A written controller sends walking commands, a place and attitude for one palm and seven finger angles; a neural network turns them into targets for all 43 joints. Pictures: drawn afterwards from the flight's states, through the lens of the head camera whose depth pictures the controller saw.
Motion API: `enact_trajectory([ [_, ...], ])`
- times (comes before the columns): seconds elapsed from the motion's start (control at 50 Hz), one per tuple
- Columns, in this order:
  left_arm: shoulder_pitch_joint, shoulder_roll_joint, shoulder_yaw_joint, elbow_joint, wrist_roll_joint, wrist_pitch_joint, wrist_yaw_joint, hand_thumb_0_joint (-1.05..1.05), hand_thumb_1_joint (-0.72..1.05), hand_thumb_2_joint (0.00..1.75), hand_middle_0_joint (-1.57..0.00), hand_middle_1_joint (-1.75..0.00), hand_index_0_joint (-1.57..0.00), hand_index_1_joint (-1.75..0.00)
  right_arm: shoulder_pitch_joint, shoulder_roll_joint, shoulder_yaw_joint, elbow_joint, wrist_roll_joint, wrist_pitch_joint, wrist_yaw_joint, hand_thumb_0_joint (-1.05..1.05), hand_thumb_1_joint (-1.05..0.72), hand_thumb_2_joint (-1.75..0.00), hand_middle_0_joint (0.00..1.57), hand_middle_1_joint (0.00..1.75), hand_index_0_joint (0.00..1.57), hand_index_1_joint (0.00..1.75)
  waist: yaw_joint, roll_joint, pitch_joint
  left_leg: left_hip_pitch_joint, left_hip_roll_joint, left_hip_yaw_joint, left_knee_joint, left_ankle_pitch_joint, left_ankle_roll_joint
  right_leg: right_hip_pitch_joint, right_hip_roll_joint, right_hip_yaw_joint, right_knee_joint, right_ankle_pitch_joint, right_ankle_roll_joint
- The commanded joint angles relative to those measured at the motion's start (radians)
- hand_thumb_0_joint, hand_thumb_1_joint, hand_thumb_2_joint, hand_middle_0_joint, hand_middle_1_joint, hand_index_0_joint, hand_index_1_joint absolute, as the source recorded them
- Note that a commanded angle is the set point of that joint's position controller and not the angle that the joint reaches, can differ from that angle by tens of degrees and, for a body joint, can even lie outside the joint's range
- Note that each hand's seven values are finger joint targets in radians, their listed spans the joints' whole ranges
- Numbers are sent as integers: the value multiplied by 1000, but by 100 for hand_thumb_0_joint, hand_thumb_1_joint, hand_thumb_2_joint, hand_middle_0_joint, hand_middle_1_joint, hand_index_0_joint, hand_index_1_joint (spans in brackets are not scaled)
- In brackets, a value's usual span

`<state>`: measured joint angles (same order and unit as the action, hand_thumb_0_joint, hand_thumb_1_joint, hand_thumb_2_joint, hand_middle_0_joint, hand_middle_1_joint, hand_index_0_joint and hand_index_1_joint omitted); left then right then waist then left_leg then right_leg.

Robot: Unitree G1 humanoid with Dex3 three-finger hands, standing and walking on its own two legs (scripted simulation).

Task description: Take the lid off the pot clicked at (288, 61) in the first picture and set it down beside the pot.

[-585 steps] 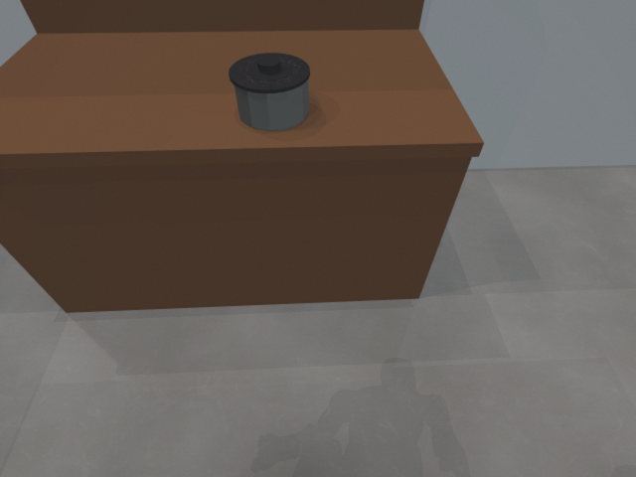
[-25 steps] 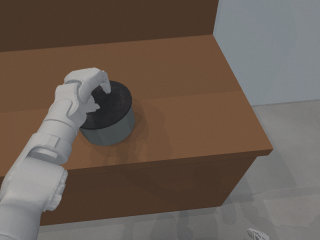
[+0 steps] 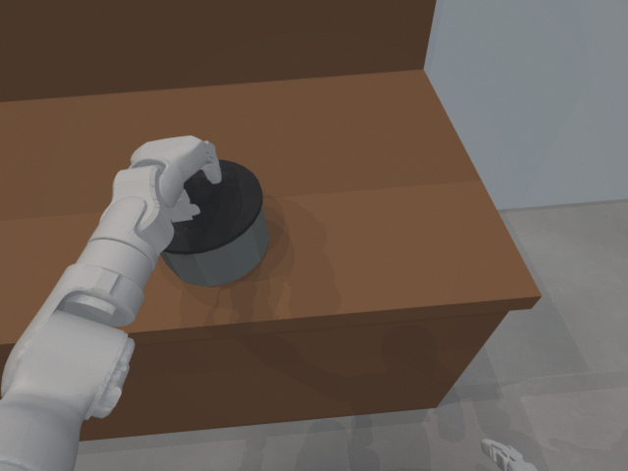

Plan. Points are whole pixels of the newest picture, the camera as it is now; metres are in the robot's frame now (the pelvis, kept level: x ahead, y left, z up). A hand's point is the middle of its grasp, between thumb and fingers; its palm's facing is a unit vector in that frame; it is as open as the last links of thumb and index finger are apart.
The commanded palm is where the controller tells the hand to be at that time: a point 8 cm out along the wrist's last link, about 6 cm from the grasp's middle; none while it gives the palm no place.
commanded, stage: close the fingers and squeeze the knob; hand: left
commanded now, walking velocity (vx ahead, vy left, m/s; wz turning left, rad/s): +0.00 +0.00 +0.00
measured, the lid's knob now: (196, 193) +0.48 +0.17 +0.09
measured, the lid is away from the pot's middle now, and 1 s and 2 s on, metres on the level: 0.00 0.01 0.02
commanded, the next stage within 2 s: lift the lid straight up in 0.12 s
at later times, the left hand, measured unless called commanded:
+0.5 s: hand (186, 192) +0.45 +0.17 +0.12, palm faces -0.32 -0.07 -0.94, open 8.3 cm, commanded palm +0.44 +0.17 +0.20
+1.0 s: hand (169, 171) +0.45 +0.18 +0.16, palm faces -0.31 -0.07 -0.95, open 8.3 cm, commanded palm +0.45 +0.18 +0.24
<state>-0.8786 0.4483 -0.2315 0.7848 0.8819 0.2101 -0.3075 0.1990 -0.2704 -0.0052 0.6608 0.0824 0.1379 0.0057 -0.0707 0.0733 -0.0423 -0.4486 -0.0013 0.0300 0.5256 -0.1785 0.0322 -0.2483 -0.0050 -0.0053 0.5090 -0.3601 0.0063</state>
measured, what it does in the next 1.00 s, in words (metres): stands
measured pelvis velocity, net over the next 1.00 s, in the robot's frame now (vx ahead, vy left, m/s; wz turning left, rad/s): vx -0.01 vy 0.00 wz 0.02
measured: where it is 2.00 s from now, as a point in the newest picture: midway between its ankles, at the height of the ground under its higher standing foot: outside the picture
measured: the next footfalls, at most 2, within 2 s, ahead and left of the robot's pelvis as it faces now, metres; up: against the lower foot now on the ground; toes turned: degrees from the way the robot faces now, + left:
none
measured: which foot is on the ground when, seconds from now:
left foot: down 0.00-1.00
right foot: down 0.00-1.00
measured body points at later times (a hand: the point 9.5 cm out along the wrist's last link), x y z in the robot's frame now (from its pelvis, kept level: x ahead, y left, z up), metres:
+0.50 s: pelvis +0.00 +0.00 +0.00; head +0.03 -0.03 +0.45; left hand +0.46 +0.17 +0.18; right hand +0.10 -0.26 -0.13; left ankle +0.05 +0.10 -0.73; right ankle -0.07 -0.13 -0.73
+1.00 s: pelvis -0.01 +0.00 +0.00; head +0.02 -0.02 +0.45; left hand +0.46 +0.18 +0.21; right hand +0.11 -0.26 -0.12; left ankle +0.05 +0.10 -0.73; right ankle -0.07 -0.13 -0.73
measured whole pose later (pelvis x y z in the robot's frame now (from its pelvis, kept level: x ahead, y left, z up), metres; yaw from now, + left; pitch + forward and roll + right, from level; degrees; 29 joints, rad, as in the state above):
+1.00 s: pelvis -0.01 +0.00 +0.00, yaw +1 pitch +4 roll -1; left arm -1.03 0.47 -0.27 0.84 0.88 0.24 -0.40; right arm 0.21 -0.28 0.00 0.69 0.08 0.06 -0.02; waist -0.07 0.07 -0.03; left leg -0.42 -0.01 0.02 0.49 -0.15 0.03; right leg -0.22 -0.01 -0.02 0.49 -0.34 0.01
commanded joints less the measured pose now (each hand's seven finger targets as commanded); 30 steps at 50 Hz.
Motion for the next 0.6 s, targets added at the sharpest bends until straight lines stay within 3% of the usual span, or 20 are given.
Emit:
enact_trajectory([
  [0.0, -495, 268, 112, -189, 22, 3, 32, 0, 53, 102, -73, -101, -69, -96, -46, -138, -37, -122, 0, -38, -7, 0, -90, -90, 20, 30, 20, 30, 12, -58, -411, 434, -28, -27, 15, 304, 57, -81, 43, -38, -51, 509, -38],
  [0.02, -490, 225, 79, -179, 17, 9, 32, 0, 54, 102, -74, -101, -69, -96, -48, -132, -39, -120, 2, -36, -6, 0, -90, -90, 20, 30, 20, 30, 5, -48, -390, 433, -26, -26, 12, 290, 56, -102, 42, -42, -56, 485, -36],
  [0.06, -513, 244, 92, -177, 17, 14, 33, 0, 57, 103, -75, -101, -70, -96, -43, -137, -40, -113, 3, -34, -5, 0, -90, -90, 20, 30, 20, 30, 6, -64, -376, 425, -23, -30, 8, 272, 54, -106, 44, -46, -57, 466, -38],
  [0.14, -532, 200, 58, -147, 24, 20, 32, 0, 60, 104, -76, -102, -71, -97, -35, -134, -40, -104, 1, -34, -6, 0, -90, -90, 20, 30, 20, 30, -2, -55, -384, 437, -27, -35, 8, 251, 53, -132, 49, -50, -60, 429, -40],
  [0.18, -542, 237, 95, -178, 20, 12, 33, 0, 61, 104, -76, -102, -71, -97, -39, -137, -41, -110, -2, -39, -8, 0, -90, -90, 20, 30, 20, 30, 5, -54, -412, 438, -23, -35, 12, 274, 55, -105, 43, -43, -59, 456, -43],
  [0.2, -542, 218, 70, -160, 28, 12, 33, 0, 61, 104, -76, -102, -71, -97, -34, -137, -38, -107, -2, -37, -8, 0, -90, -90, 20, 30, 20, 30, 1, -38, -413, 445, -28, -35, 12, 269, 54, -114, 46, -44, -56, 451, -42],
  [0.22, -562, 172, 32, -152, 20, 19, 30, 0, 62, 104, -76, -101, -72, -97, -35, -130, -40, -100, 0, -37, -10, 0, -90, -90, 20, 30, 20, 30, -11, -61, -386, 438, -26, -33, 9, 248, 55, -130, 46, -48, -62, 435, -39],
  [0.26, -613, 241, 81, -164, 21, 22, 34, 0, 62, 104, -77, -101, -72, -97, -30, -139, -41, -94, 0, -41, -13, 0, -90, -90, 20, 30, 20, 30, -6, -46, -398, 442, -26, -37, 4, 233, 55, -120, 46, -45, -63, 427, -41],
  [0.3, -655, 248, 86, -225, 23, 9, 34, 0, 62, 104, -77, -101, -72, -97, -25, -137, -42, -98, -6, -52, -15, 0, -90, -90, 20, 30, 20, 30, -6, -22, -450, 484, -27, -45, 7, 269, 57, -109, 46, -43, -61, 455, -43],
  [0.34, -664, 213, 62, -253, 21, 4, 34, 0, 62, 104, -77, -101, -72, -97, -28, -130, -44, -100, -5, -60, -12, 0, -90, -90, 20, 30, 20, 30, -6, -12, -461, 515, -26, -53, 7, 286, 54, -125, 50, -49, -59, 446, -44],
  [0.36, -643, 220, 74, -249, 16, 4, 36, 0, 62, 104, -77, -101, -72, -97, -27, -129, -46, -100, -7, -65, -13, 0, -90, -90, 20, 30, 20, 30, -4, -20, -461, 520, -25, -51, 10, 302, 57, -118, 49, -47, -59, 460, -43],
  [0.38, -619, 269, 124, -262, 9, -2, 36, 0, 63, 104, -77, -101, -72, -97, -26, -132, -44, -106, -11, -69, -13, 0, -90, -90, 20, 30, 20, 30, 9, -37, -477, 499, -25, -51, 9, 319, 59, -79, 45, -43, -61, 487, -44],
  [0.42, -608, 263, 109, -201, 9, 10, 36, 0, 63, 104, -77, -101, -72, -97, -31, -133, -42, -94, -5, -66, -16, 0, -90, -90, 20, 30, 20, 30, 0, -70, -417, 465, -29, -36, 3, 280, 60, -84, 44, -41, -66, 496, -37],
  [0.46, -653, 245, 83, -214, 4, 19, 33, 0, 63, 104, -77, -101, -72, -97, -38, -133, -39, -94, -1, -69, -17, 0, -90, -90, 20, 30, 20, 30, -3, -64, -400, 453, -32, -35, -8, 239, 59, -92, 42, -41, -73, 468, -36],
  [0.5, -646, 303, 128, -230, 15, 14, 29, 0, 63, 104, -77, -101, -72, -97, -40, -137, -38, -97, -6, -77, -20, 0, -90, -90, 20, 30, 20, 30, 8, -66, -435, 461, -35, -35, -3, 258, 63, -63, 41, -32, -71, 501, -36],
  [0.56, -672, 275, 96, -211, 20, 20, 20, 0, 63, 104, -77, -101, -72, -97, -41, -134, -37, -93, -2, -80, -24, 0, -90, -90, 20, 30, 20, 30, 1, -46, -401, 461, -33, -38, -11, 244, 58, -91, 42, -41, -72, 468, -38],
  [0.58, -678, 258, 91, -246, 12, 12, 14, 0, 63, 104, -77, -101, -72, -97, -44, -130, -37, -104, -5, -88, -23, 0, -90, -90, 20, 30, 20, 30, 2, -42, -424, 467, -36, -40, -6, 265, 60, -77, 40, -39, -75, 486, -40],
])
